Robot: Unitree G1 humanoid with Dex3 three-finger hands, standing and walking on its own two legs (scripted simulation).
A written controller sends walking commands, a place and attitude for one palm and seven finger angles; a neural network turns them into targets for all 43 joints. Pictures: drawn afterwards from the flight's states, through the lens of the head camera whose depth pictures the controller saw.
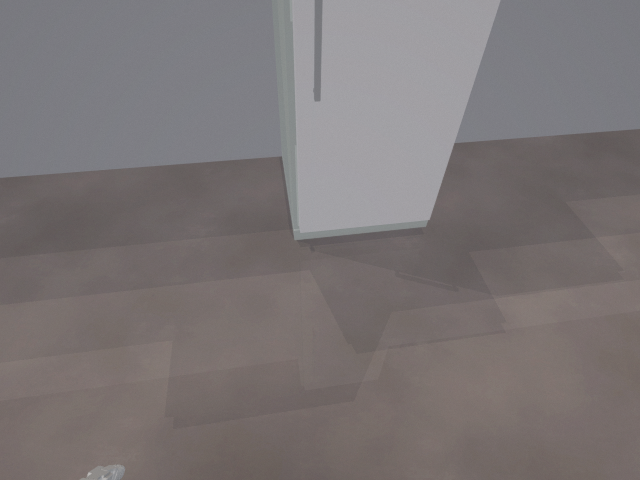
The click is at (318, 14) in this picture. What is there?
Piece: fridge door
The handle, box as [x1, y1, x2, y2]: [313, 0, 322, 101]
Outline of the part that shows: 322,0 315,0 313,88 315,101 320,100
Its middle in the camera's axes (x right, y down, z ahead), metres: -0.01 -0.57 +0.94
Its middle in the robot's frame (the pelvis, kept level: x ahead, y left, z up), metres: +1.11 +0.08 +0.16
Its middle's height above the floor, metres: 0.93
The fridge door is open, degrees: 0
